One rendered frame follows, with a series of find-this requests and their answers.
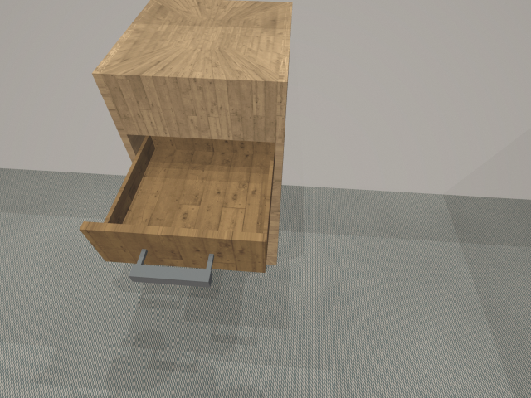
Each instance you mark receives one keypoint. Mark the cabinet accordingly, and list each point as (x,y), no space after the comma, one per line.
(214,69)

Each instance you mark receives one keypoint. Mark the handle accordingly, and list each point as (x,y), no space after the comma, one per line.
(170,275)

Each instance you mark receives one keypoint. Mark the drawer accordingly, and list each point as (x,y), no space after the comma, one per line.
(185,198)

